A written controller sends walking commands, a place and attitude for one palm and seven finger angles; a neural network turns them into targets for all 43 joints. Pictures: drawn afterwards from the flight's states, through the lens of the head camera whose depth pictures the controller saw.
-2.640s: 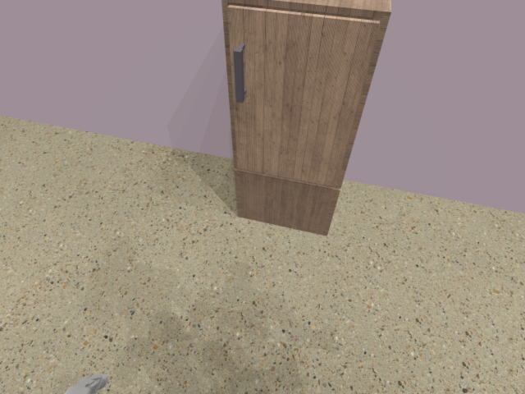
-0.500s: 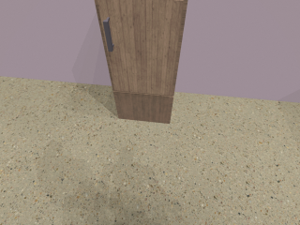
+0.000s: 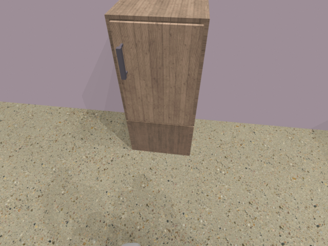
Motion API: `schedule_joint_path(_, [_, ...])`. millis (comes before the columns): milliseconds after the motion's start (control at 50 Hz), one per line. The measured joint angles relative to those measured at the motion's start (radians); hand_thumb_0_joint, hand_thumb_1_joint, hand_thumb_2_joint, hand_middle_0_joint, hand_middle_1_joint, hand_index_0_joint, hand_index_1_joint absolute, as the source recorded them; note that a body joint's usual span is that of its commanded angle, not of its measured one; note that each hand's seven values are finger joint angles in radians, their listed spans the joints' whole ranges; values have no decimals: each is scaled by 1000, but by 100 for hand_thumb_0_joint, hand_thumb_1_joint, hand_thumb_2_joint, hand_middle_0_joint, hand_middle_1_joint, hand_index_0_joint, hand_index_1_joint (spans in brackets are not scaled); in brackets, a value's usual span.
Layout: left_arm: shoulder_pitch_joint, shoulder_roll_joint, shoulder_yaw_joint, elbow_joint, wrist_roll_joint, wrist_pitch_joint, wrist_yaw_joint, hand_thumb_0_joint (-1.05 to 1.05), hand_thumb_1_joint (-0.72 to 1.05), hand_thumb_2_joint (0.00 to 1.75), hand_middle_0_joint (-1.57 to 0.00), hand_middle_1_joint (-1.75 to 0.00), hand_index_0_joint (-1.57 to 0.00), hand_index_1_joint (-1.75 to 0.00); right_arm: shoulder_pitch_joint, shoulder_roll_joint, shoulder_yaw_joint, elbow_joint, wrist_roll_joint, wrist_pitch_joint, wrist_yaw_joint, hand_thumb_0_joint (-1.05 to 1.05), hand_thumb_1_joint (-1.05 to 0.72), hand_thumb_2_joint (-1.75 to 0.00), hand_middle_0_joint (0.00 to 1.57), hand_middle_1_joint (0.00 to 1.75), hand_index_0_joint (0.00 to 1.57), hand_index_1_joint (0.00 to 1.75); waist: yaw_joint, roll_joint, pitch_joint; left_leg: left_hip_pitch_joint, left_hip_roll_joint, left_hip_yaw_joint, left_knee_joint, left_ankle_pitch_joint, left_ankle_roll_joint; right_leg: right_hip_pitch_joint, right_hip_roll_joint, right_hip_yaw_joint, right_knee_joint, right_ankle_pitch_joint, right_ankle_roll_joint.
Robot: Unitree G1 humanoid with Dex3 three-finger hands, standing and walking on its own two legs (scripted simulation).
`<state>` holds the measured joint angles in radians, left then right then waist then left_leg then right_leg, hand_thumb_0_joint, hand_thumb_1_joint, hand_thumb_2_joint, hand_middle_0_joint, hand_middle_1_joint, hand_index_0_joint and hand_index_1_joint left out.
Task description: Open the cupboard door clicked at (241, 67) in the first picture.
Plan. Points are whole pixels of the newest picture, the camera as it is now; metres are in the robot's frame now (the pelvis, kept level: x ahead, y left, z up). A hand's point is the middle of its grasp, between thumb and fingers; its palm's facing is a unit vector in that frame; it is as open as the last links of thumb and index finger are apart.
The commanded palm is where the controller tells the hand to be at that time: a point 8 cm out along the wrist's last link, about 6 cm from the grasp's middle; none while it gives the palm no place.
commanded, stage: take the last steps up to it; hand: left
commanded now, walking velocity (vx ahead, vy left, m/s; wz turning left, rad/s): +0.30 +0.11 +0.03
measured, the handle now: (122, 61) +0.88 +0.27 +0.00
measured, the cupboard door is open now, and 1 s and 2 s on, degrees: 0 0 0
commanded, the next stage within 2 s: come to a stop and stand still in 0.64 s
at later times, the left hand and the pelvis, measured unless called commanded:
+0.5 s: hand (70, 225) +0.21 +0.31 -0.18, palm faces +0.06 -0.98 -0.19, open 7.4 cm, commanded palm none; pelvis +0.19 +0.12 +0.00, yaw -2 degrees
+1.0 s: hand (106, 165) +0.43 +0.26 -0.18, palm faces +0.01 -0.98 -0.18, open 7.2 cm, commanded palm none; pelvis +0.31 +0.10 -0.01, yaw -1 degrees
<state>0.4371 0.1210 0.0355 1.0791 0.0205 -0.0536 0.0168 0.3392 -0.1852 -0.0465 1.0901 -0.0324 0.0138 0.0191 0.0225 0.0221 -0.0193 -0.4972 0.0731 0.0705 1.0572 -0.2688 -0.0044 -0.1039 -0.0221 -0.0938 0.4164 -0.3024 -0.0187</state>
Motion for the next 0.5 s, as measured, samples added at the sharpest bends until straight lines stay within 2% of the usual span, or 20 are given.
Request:
schedule_joint_path(60, [37, -17, -6, 32, 1, -5, -1, 1, 91, 90, -20, -30, -20, -30, -53, 1, -6, -40, 4, -7, 7, 1, -91, -90, 20, 30, 20, 30, 2, -7, 11, -70, 22, -5, -38, 79, -14, 54, -9, 0, -79, 16, 17])
schedule_joint_path(120, [62, -25, -7, 54, 5, -13, 0, 1, 91, 90, -20, -30, -20, -30, -103, 0, -8, -67, 7, -9, 15, 1, -91, -90, 20, 30, 20, 30, 15, -12, 27, -103, 36, -1, -124, 120, -19, 98, -21, -6, -118, 6, 41])
schedule_joint_path(200, [75, -18, -1, 72, 12, -12, 4, 1, 90, 90, -20, -30, -20, -30, -163, 1, -3, -91, 12, -16, 25, 1, -91, -90, 20, 30, 19, 30, 42, -23, 54, -67, 35, 19, -306, 108, -2, 144, -45, -17, -109, -50, 85])
schedule_joint_path(240, [82, -9, 5, 77, 12, -7, 5, 1, 90, 90, -20, -30, -20, -30, -185, 4, 3, -105, 12, -33, 25, 1, -91, -90, 20, 30, 20, 30, 49, -37, 65, -4, 19, 30, -409, 98, 14, 144, -70, -13, -39, -113, 106])
schedule_joint_path(260, [85, -5, 8, 81, 10, -4, 3, 1, 90, 90, -20, -30, -20, -30, -192, 5, 6, -112, 8, -47, 21, 1, -91, -90, 20, 30, 20, 30, 45, -43, 71, 27, 9, 36, -436, 98, 24, 121, -86, -9, 49, -160, 100])
schedule_joint_path(280, [70, 3, 11, 86, 5, 6, 1, 1, 90, 90, -20, -30, -20, -30, -203, 11, 6, -116, 5, -61, 14, 1, -91, -90, 20, 30, 20, 30, 39, -57, 84, 21, -4, 45, -393, 71, 37, 69, -101, 12, 201, -209, 77])
schedule_joint_path(300, [49, 12, 14, 87, 2, 18, 0, 1, 90, 90, -20, -30, -20, -30, -210, 17, 9, -119, 5, -69, 7, 1, -91, -90, 20, 30, 20, 30, 36, -63, 95, 23, -10, 54, -358, 40, 49, 0, -93, 49, 379, -236, 53])
schedule_joint_path(320, [28, 21, 16, 83, -1, 27, 0, 1, 91, 90, -20, -30, -20, -30, -213, 24, 12, -116, 7, -73, -1, 1, -91, -90, 20, 30, 20, 30, 35, -68, 102, 42, -15, 66, -352, 18, 59, -70, -80, 76, 542, -233, 32])
schedule_joint_path(360, [-16, 39, 25, 70, -3, 32, -3, 1, 91, 90, -20, -30, -20, -30, -203, 40, 18, -104, 8, -74, -13, 1, -91, -90, 20, 30, 20, 30, 28, -75, 99, 99, -26, 90, -395, 11, 70, -201, -66, 81, 763, -161, 8])
schedule_joint_path(400, [-61, 59, 35, 48, 1, 31, -8, 1, 91, 90, -20, -30, -20, -30, -179, 54, 10, -93, 17, -84, -29, 0, -92, -90, 20, 30, 20, 30, 18, -84, 87, 163, -45, 113, -467, 21, 76, -303, -69, 61, 834, -81, 4])
schedule_joint_path(500, [-165, 79, 49, -23, 11, 38, -12, 1, 91, 90, -20, -30, -20, -30, -99, 37, 5, -55, 16, -97, -46, -2, -95, -90, 21, 30, 20, 30, -4, -85, 43, 291, -93, 142, -626, 45, 93, -449, -72, 38, 766, 51, 19])
